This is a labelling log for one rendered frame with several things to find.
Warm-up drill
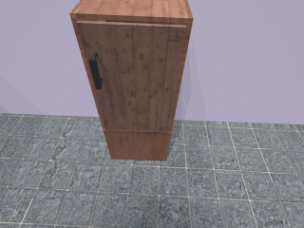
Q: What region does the cupboard door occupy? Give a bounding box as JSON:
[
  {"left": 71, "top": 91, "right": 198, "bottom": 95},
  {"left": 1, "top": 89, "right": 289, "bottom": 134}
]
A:
[{"left": 76, "top": 20, "right": 186, "bottom": 132}]

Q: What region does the handle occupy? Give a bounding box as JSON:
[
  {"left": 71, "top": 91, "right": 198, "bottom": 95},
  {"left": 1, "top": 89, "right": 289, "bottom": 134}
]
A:
[{"left": 88, "top": 51, "right": 103, "bottom": 89}]

